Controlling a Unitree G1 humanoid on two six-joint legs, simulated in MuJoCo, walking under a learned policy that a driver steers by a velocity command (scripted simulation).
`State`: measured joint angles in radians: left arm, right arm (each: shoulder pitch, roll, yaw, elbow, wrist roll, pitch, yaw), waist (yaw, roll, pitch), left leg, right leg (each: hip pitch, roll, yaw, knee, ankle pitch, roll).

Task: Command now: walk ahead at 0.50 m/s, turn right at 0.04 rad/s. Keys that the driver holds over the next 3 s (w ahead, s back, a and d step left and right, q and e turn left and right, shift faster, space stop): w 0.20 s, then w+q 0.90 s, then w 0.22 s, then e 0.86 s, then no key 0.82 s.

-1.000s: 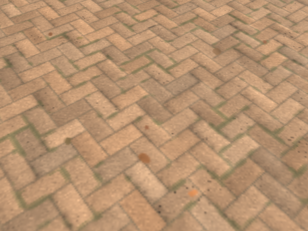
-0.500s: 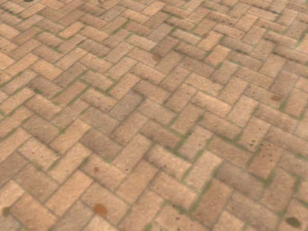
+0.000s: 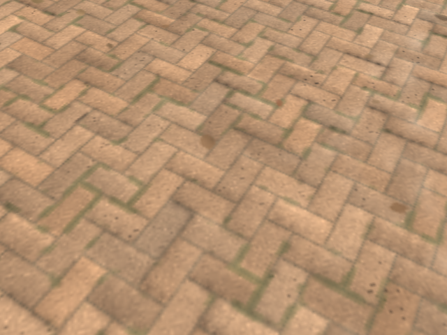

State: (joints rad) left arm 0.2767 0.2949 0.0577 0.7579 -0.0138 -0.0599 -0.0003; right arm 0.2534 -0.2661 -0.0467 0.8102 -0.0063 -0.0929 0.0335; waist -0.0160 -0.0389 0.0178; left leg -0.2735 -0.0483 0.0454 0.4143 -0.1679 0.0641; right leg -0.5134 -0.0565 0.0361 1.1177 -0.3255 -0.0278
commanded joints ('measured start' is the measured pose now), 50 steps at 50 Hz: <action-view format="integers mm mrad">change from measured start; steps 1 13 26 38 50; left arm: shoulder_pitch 13 -322 -77 9 -104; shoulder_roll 64 36 57 158 131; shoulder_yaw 20 3 28 68 39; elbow -65 -167 -41 49 -37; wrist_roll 7 -3 25 1 16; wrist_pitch -2 -40 -58 -23 -75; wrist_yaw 6 -38 -14 14 7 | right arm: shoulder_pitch -20 153 71 -227 -20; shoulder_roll -137 -187 -89 -59 -140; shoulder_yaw -29 -41 -34 -21 -60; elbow -49 45 -26 -160 -161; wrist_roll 3 31 41 27 11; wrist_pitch -21 29 56 62 30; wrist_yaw -7 -33 -35 17 -8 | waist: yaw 25 -69 8 80 14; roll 123 102 -63 -3 82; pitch -21 55 -31 76 -85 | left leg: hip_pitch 91 281 -352 -410 203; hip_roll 270 287 192 160 248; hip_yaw -277 -180 -146 -32 -458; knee -268 -195 749 261 -158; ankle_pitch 103 247 -113 143 92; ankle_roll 182 127 -59 -24 228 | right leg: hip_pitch -137 -123 368 542 -148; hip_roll -75 -5 -220 -239 -70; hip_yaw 32 -11 105 -207 53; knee -69 -601 -960 -956 41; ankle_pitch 92 338 256 419 5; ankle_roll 23 15 -164 -118 22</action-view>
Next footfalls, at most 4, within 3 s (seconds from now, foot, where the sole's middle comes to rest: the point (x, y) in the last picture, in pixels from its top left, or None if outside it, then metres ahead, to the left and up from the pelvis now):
0.34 right None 0.37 -0.15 -0.78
0.88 left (171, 299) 0.59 0.16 -0.78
1.38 right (187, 202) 0.96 0.12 -0.78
1.84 left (123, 211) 0.91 0.35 -0.78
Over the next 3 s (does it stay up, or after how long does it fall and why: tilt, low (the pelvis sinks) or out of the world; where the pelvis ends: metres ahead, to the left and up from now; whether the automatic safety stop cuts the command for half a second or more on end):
stays up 0.89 0.18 0.00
